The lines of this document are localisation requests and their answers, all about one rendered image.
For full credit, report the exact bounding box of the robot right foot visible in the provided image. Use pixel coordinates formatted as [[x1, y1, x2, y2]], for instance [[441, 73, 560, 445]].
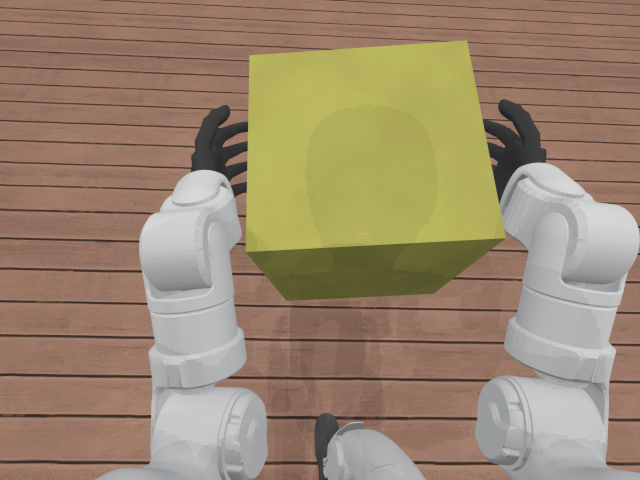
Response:
[[314, 413, 339, 480]]

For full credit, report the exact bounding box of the right robot thigh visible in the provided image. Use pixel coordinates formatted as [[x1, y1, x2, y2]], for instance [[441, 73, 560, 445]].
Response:
[[331, 429, 426, 480]]

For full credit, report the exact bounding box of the right robot hand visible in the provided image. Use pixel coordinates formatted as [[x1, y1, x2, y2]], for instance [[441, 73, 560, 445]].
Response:
[[483, 99, 547, 204]]

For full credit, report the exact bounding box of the right robot forearm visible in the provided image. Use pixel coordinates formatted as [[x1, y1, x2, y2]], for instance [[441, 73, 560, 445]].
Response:
[[499, 163, 640, 458]]

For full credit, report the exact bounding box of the robot left upper arm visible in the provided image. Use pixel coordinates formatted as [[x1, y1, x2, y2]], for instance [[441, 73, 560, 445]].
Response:
[[95, 387, 268, 480]]

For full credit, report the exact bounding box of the robot right upper arm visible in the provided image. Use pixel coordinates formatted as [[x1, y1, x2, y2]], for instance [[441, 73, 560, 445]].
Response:
[[475, 375, 640, 480]]

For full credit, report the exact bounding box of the carton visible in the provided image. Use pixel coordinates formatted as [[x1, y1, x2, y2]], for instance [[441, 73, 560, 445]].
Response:
[[246, 40, 506, 301]]

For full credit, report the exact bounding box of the left robot hand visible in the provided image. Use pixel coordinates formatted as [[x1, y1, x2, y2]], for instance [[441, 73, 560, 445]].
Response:
[[191, 105, 248, 197]]

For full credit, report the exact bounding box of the left robot forearm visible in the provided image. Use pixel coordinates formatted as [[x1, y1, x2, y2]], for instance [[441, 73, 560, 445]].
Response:
[[139, 170, 247, 453]]

